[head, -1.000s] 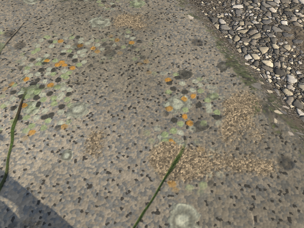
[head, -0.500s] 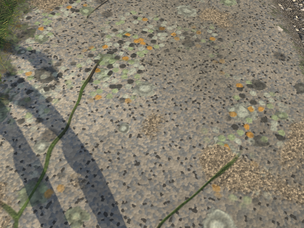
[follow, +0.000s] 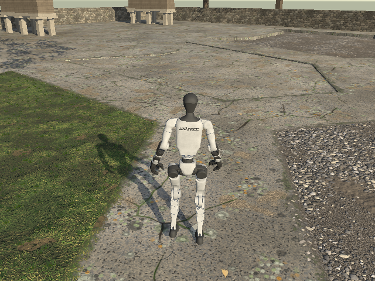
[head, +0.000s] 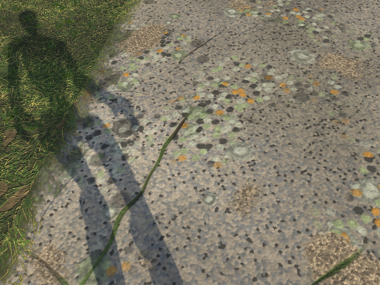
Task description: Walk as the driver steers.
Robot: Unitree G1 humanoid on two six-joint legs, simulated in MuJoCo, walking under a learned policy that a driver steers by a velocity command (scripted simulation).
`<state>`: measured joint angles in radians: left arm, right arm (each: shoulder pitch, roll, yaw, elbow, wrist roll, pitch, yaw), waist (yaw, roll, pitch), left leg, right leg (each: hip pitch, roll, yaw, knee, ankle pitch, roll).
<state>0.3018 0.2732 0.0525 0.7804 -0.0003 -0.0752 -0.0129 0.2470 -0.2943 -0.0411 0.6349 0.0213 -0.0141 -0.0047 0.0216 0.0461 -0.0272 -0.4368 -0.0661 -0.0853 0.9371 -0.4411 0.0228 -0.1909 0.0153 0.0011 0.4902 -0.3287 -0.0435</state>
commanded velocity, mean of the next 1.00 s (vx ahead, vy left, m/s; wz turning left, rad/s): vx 0.46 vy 0.00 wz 0.03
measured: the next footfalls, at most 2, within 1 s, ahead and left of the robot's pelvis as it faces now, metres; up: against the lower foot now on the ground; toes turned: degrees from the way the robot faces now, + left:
left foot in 0.32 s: +0.31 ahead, +0.16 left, +0.00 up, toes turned +2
right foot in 0.84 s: +0.62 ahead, -0.08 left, +0.00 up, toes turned -1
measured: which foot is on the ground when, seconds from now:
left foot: up 0.00-0.30, down 0.32-0.86, up 0.88-1.00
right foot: down 0.00-0.34, up 0.36-0.82, down 0.84-1.00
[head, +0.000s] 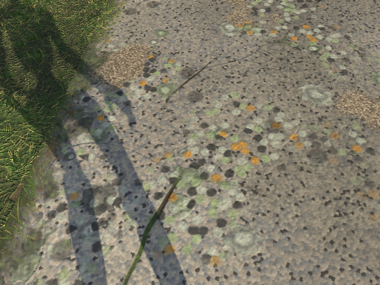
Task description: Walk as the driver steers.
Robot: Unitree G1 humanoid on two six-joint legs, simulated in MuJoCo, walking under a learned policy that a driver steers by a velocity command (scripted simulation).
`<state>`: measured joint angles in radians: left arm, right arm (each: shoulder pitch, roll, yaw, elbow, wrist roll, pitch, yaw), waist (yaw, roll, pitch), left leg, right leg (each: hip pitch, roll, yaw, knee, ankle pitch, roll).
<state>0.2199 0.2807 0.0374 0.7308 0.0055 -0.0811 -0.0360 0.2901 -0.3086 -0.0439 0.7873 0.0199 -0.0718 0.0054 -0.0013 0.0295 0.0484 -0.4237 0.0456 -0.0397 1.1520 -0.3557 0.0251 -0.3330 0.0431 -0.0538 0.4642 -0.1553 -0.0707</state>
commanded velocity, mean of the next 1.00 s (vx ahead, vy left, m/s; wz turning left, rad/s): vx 0.50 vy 0.00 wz -0.24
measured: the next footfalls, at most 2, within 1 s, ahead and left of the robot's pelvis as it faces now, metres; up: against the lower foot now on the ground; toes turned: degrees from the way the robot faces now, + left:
left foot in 0.40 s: +0.40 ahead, +0.15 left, +0.00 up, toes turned +2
right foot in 0.94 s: +0.66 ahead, -0.12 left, +0.00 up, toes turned -17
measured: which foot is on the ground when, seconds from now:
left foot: up 0.00-0.38, down 0.40-0.94, up 0.96-1.00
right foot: down 0.00-0.42, up 0.44-0.92, down 0.94-1.00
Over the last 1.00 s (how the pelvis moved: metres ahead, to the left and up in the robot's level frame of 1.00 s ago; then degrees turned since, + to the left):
0.52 0.00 0.00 0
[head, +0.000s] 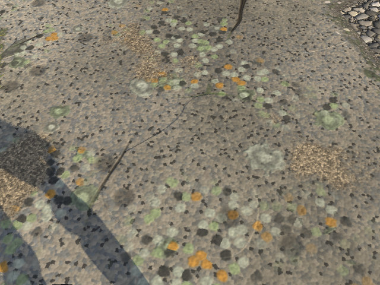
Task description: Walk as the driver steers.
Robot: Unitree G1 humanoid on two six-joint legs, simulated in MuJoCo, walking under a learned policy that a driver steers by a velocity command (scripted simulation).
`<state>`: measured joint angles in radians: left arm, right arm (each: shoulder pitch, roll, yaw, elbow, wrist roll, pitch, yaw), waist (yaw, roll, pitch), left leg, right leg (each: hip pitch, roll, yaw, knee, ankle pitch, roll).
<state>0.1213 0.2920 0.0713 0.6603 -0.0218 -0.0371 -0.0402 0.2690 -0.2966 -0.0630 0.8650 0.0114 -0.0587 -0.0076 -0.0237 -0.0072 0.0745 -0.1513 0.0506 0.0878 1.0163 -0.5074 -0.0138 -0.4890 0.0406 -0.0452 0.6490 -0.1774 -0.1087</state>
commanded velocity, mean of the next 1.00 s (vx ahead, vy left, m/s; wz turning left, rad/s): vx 0.50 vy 0.00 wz -0.26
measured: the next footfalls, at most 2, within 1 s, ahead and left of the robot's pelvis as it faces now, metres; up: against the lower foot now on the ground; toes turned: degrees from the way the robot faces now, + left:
left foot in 0.42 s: +0.44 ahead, +0.11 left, +0.00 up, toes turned -19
right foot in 0.88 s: +0.57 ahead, -0.22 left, +0.00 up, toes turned -15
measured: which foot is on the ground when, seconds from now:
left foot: up 0.00-0.40, down 0.42-0.88, up 0.90-1.00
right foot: down 0.00-0.42, up 0.44-0.86, down 0.88-1.00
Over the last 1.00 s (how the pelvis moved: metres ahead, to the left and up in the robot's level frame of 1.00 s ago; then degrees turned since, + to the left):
0.55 -0.01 -0.02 -17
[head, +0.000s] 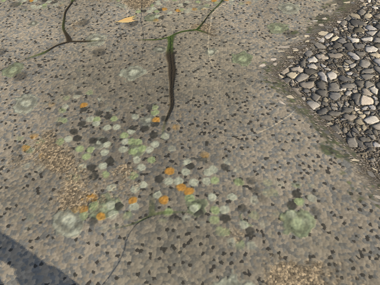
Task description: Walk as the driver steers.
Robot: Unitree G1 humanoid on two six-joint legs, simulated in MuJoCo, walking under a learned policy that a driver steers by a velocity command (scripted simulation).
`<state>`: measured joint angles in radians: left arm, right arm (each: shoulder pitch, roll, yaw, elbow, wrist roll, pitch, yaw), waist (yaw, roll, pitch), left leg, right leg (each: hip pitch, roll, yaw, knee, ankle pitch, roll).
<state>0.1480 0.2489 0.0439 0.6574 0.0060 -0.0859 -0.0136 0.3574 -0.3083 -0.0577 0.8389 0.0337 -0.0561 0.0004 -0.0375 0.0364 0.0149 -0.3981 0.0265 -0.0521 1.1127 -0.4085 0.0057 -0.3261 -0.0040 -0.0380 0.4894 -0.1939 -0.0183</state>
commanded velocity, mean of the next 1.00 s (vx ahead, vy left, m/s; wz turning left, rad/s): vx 0.44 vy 0.00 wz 0.51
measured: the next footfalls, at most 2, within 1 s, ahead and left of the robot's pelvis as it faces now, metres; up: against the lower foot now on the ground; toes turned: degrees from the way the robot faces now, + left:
left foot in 0.38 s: +0.33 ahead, +0.18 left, +0.00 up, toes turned +17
right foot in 0.86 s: +0.66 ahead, +0.11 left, +0.00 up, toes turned +33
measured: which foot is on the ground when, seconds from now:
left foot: up 0.00-0.36, down 0.38-0.86, up 0.88-1.00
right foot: down 0.00-0.38, up 0.40-0.84, down 0.86-1.00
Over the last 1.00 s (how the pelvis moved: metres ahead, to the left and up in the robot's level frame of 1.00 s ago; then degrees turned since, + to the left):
0.52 -0.09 0.02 -12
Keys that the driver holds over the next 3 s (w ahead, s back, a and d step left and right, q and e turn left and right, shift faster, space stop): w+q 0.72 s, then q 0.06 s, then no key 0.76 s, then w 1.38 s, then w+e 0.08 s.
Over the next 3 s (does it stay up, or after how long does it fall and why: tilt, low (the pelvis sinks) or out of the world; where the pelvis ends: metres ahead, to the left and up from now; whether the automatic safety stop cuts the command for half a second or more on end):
stays up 1.12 0.52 0.01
